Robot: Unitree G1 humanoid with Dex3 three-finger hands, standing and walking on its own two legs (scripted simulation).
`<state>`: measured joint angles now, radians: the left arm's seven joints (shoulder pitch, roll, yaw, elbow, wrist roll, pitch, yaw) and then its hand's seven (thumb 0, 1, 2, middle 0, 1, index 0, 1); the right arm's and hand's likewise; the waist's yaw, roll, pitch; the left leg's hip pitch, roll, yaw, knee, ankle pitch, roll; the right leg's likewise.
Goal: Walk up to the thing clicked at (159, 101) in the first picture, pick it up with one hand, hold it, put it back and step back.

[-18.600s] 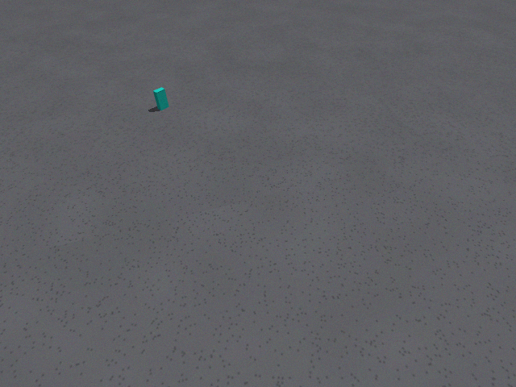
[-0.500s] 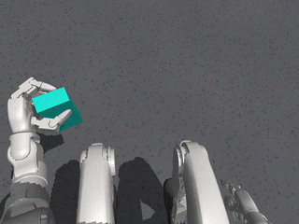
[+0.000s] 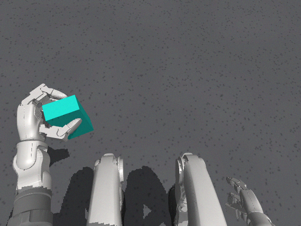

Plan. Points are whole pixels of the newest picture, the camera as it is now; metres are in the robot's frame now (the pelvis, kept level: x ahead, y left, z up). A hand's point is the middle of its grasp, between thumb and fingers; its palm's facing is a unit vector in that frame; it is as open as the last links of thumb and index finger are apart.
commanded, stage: lift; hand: left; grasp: from the side
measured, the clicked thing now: (71, 119) +0.39 +0.22 -0.03
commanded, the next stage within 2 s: hold in 1.58 s
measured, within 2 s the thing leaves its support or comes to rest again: neither
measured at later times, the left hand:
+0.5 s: hand (14, 72) +0.38 +0.23 +0.19, palm faces +0.20 -0.98 -0.03, open 8.6 cm
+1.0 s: hand out of the picture +0.38 +0.22 +0.27, palm faces +0.18 -0.98 -0.02, open 8.6 cm
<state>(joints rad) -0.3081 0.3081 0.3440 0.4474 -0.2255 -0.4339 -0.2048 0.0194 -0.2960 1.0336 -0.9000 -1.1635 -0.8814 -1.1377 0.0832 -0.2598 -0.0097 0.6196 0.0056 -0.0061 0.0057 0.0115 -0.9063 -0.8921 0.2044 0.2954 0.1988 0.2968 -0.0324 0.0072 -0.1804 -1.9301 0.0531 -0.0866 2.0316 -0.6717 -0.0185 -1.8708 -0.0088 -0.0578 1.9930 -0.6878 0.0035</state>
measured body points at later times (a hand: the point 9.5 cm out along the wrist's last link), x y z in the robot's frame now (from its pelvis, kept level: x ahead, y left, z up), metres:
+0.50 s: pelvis +0.03 +0.01 +0.15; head +0.15 +0.04 +0.58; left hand +0.36 +0.28 +0.19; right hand +0.21 -0.24 +0.05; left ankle +0.08 +0.13 -0.42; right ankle +0.08 -0.12 -0.42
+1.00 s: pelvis +0.05 +0.01 +0.23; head +0.13 +0.04 +0.67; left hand +0.36 +0.27 +0.28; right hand +0.20 -0.22 +0.13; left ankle +0.08 +0.13 -0.42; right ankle +0.08 -0.12 -0.42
